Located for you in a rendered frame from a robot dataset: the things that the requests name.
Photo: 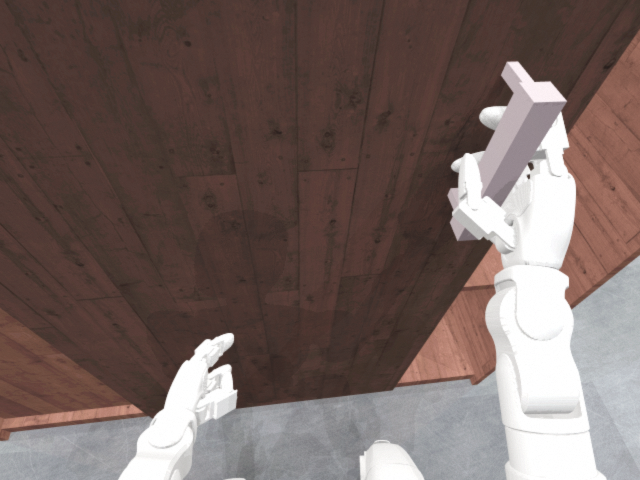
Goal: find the wardrobe door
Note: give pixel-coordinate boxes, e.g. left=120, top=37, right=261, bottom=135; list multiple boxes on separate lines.
left=0, top=308, right=132, bottom=419
left=0, top=0, right=640, bottom=419

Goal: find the robot right hand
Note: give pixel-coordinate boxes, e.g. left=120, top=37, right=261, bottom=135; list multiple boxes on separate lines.
left=451, top=106, right=576, bottom=270

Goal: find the right robot forearm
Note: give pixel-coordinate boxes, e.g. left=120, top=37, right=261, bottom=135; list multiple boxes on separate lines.
left=485, top=265, right=607, bottom=480

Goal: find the robot right thigh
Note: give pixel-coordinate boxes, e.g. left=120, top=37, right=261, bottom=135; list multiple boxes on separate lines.
left=360, top=443, right=424, bottom=480

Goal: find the left robot forearm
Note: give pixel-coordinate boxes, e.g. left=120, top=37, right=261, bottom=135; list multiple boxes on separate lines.
left=118, top=407, right=197, bottom=480

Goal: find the handle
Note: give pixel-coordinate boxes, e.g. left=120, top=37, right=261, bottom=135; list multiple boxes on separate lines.
left=447, top=62, right=567, bottom=241

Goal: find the robot left hand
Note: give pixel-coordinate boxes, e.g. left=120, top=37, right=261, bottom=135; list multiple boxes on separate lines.
left=164, top=333, right=237, bottom=427

